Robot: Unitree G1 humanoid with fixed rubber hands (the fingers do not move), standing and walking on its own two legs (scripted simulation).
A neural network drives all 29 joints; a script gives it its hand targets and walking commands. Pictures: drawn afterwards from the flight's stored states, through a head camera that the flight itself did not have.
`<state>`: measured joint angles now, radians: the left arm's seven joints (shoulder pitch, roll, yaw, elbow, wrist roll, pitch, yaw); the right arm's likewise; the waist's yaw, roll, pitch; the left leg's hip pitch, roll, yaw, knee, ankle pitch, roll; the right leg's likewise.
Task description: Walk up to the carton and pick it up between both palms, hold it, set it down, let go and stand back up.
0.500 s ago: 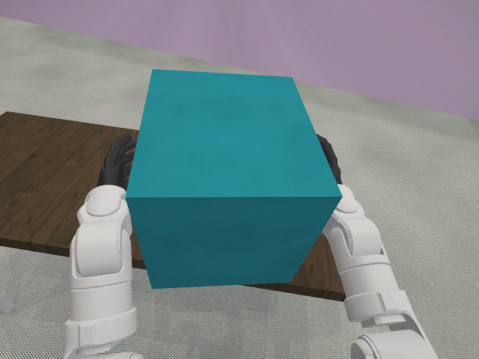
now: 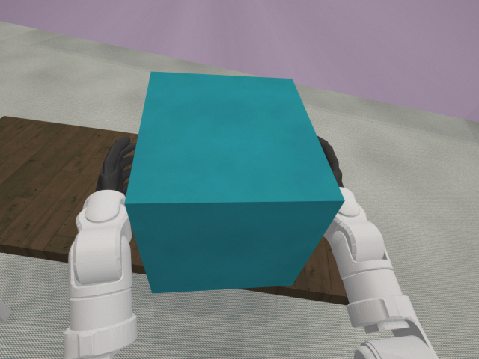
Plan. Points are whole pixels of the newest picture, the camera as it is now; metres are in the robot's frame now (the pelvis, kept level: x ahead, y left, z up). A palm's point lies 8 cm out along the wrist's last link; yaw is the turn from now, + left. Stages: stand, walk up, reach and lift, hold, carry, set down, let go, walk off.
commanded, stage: hold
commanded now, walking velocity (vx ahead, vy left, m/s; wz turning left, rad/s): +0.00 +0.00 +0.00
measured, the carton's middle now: (224, 182) +0.38 +0.01 +0.15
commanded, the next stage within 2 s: none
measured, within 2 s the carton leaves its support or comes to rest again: neither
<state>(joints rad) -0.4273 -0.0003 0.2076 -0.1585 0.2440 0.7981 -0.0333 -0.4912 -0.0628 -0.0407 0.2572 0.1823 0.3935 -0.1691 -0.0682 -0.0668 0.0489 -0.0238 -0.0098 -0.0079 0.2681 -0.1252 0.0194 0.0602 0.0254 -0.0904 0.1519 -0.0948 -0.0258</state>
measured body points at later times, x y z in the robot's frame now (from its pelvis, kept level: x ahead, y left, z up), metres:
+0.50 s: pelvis -0.01 +0.00 +0.00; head -0.03 +0.03 +0.45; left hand +0.36 +0.17 +0.17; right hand +0.36 -0.17 +0.17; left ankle +0.02 +0.10 -0.75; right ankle +0.00 -0.10 -0.75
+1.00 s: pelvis +0.00 +0.00 +0.00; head -0.03 +0.03 +0.45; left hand +0.35 +0.17 +0.17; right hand +0.36 -0.16 +0.17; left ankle +0.02 +0.10 -0.75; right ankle +0.00 -0.10 -0.75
